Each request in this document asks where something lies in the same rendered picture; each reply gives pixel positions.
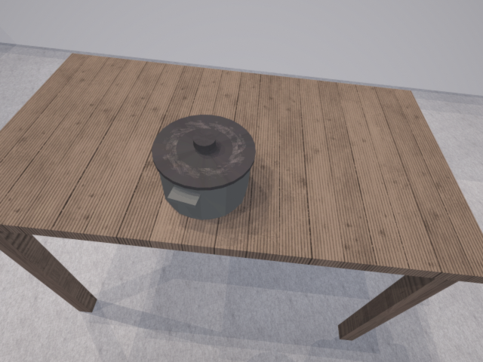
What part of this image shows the knob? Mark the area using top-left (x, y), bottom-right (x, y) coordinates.
top-left (193, 130), bottom-right (216, 152)

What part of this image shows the table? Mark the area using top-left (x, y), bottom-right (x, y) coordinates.
top-left (0, 54), bottom-right (483, 341)

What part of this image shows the lid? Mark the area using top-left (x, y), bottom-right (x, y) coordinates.
top-left (152, 115), bottom-right (256, 191)

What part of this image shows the pot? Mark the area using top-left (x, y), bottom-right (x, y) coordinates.
top-left (159, 171), bottom-right (250, 220)

